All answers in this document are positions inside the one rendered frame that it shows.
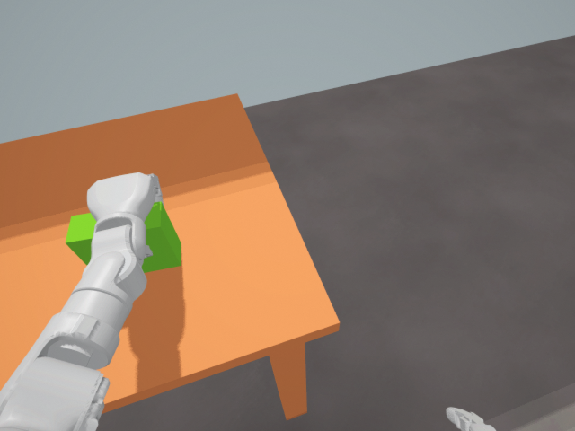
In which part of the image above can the table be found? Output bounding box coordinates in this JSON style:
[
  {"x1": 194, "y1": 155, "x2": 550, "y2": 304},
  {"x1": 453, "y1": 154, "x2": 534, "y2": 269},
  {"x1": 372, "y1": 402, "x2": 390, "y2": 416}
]
[{"x1": 0, "y1": 93, "x2": 340, "y2": 420}]

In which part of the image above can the left robot forearm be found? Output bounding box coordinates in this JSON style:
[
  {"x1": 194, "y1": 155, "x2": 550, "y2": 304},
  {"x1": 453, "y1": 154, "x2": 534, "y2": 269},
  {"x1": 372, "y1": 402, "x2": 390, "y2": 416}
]
[{"x1": 0, "y1": 213, "x2": 147, "y2": 415}]

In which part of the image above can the sponge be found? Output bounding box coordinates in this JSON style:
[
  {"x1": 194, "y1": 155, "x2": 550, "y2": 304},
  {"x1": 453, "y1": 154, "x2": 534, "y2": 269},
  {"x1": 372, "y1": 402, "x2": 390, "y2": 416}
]
[{"x1": 66, "y1": 201, "x2": 181, "y2": 273}]

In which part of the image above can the robot left upper arm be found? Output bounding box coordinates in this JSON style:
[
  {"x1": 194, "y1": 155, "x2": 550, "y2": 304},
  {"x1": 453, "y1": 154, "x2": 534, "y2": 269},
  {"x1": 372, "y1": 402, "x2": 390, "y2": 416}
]
[{"x1": 0, "y1": 355, "x2": 110, "y2": 431}]

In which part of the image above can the robot left hand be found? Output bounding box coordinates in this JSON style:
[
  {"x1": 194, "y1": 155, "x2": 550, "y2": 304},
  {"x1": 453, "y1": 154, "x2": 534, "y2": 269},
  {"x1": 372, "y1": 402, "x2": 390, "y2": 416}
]
[{"x1": 87, "y1": 172, "x2": 164, "y2": 258}]

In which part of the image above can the robot right hand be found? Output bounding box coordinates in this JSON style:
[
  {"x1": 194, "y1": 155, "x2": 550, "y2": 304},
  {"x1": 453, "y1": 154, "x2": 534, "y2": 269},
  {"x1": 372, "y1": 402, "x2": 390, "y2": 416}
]
[{"x1": 447, "y1": 407, "x2": 496, "y2": 431}]

